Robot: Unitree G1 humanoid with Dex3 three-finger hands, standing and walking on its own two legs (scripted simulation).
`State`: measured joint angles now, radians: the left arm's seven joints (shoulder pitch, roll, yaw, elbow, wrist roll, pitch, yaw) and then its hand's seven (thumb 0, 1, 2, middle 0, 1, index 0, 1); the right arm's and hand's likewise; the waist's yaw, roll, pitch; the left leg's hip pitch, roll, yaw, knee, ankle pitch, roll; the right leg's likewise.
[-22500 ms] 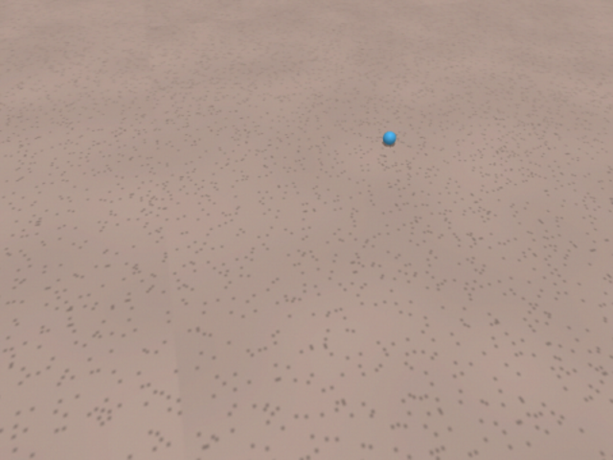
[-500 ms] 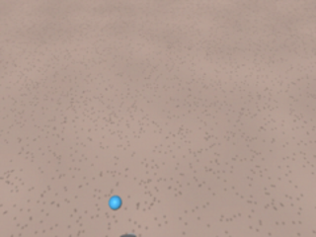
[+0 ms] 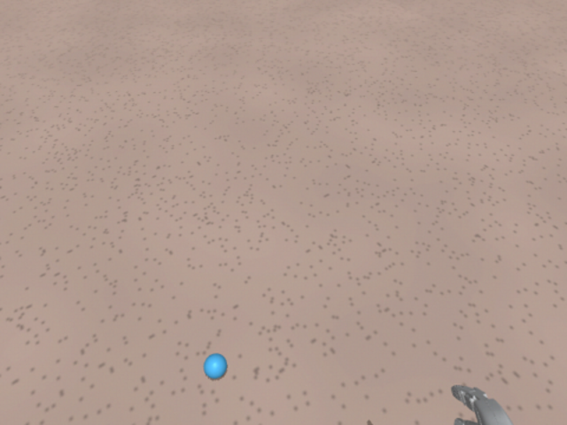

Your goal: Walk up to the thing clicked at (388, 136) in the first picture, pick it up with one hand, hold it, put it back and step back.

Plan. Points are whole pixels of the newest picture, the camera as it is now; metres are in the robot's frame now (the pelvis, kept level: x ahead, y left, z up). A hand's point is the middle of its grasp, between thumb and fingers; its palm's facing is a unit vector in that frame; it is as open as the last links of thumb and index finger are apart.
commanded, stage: walk up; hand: left
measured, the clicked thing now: (215, 365) +0.42 +0.24 -0.72
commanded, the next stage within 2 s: stand in 1.34 s
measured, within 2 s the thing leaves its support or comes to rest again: neither
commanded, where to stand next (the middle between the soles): +0.03 +0.01 m, yaw -2 degrees
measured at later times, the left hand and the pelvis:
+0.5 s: hand out of the picture +0.04 +0.28 -0.14, palm faces -0.03 -0.94 -0.33, open 7.4 cm; pelvis -0.03 +0.03 +0.01, yaw -1 degrees
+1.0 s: hand out of the picture +0.06 +0.28 -0.13, palm faces -0.03 -0.94 -0.33, open 7.4 cm; pelvis -0.03 +0.03 +0.02, yaw -2 degrees
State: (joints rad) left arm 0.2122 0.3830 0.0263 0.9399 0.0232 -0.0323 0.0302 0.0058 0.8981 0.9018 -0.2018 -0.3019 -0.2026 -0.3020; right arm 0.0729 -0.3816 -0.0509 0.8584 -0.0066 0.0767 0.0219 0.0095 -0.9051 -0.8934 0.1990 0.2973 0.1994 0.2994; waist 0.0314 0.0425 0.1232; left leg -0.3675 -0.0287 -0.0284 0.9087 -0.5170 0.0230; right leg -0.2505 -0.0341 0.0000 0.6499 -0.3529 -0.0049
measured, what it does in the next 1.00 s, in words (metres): steps on the spot: left foot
